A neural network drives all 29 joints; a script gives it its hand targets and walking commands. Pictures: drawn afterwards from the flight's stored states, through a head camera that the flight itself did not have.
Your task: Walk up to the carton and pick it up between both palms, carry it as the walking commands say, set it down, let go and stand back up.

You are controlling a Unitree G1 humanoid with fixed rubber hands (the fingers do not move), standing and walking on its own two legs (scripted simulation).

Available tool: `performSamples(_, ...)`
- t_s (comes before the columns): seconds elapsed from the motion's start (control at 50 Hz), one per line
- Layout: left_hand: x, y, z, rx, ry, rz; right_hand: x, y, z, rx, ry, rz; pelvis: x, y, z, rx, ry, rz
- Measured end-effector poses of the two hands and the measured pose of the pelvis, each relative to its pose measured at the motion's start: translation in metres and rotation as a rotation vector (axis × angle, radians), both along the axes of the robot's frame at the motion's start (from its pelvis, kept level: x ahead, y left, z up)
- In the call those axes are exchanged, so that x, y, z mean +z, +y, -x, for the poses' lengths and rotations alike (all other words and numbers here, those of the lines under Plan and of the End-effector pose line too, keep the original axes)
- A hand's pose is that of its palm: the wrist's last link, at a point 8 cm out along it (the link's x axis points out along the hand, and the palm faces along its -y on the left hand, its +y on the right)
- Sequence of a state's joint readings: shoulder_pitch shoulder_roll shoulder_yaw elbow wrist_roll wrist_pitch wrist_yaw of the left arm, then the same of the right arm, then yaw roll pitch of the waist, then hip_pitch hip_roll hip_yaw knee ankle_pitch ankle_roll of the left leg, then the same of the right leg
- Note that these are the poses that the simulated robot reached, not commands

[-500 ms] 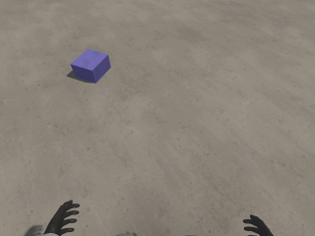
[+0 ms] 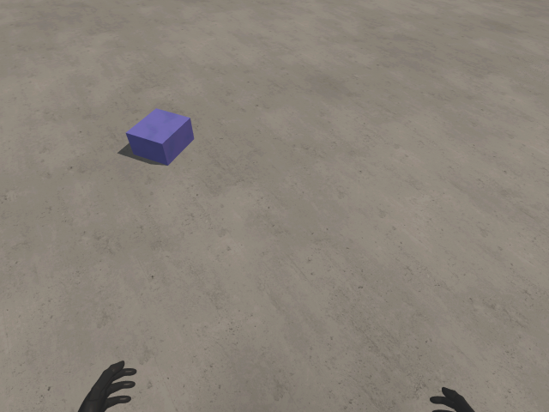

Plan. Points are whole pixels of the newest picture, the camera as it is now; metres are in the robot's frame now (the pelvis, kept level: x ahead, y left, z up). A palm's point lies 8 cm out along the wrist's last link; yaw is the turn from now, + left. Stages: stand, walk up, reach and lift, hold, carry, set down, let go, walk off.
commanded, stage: stand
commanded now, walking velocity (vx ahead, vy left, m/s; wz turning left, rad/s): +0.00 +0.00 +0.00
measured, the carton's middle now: (161, 136) +1.60 +0.66 -0.68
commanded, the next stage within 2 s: walk up in 1.14 s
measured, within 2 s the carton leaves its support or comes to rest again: neither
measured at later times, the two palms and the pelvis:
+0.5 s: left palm out of the picture +0.11 +0.27 -0.10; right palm out of the picture +0.08 -0.29 -0.10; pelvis -0.01 +0.00 +0.00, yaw +0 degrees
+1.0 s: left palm out of the picture +0.07 +0.27 -0.11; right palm out of the picture +0.06 -0.29 -0.10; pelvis -0.03 +0.00 +0.00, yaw +0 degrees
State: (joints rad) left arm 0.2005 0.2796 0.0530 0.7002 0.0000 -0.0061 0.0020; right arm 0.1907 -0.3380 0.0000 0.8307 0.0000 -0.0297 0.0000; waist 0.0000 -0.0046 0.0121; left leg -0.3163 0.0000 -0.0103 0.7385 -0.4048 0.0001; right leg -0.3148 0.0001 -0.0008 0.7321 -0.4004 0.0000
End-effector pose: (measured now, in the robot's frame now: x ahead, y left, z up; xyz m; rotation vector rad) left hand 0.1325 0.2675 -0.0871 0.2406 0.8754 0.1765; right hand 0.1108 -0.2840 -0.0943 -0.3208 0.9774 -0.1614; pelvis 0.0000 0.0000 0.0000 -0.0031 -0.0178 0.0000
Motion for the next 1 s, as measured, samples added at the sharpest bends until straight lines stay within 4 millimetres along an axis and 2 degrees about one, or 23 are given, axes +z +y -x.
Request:
performSamples(0.52,-0.016,0.004,0.028,0.008,0.089,0.005,-0.006,-0.004,0.029,-0.026,0.081,0.012,0.000,0.000,0.009,0.001,-0.013,0.000)
performSamples(1.0,-0.022,0.005,0.064,0.024,0.135,0.003,-0.009,-0.007,0.053,-0.038,0.098,0.011,0.000,-0.002,0.030,0.004,-0.043,-0.001)
